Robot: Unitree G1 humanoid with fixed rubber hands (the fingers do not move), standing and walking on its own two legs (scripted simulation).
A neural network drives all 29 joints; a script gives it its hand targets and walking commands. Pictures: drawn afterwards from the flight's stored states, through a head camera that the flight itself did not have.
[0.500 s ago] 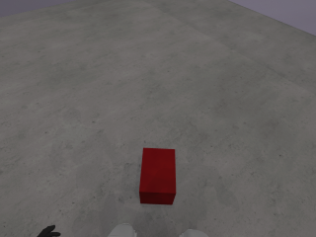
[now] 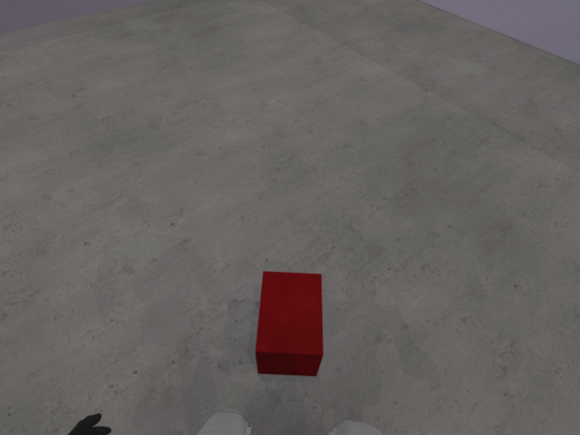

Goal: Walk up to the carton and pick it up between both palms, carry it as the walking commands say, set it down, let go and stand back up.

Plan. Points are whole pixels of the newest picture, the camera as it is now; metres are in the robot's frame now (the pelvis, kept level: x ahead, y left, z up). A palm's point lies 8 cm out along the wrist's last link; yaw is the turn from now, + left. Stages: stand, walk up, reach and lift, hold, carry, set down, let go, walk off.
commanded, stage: walk up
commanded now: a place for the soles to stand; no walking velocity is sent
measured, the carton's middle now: (289, 323) +0.52 +0.00 -0.62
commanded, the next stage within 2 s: reach and lift in 0.78 s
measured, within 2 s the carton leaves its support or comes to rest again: neither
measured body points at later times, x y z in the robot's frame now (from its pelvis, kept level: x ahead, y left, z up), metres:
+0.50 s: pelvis +0.00 -0.01 +0.00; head +0.02 +0.00 +0.45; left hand +0.10 +0.30 -0.12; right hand +0.06 -0.34 -0.10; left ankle +0.05 +0.16 -0.69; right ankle +0.02 -0.12 -0.69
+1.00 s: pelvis -0.01 -0.01 +0.00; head +0.06 +0.00 +0.44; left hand +0.17 +0.29 -0.10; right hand +0.15 -0.30 -0.09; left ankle +0.05 +0.16 -0.69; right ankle +0.02 -0.12 -0.69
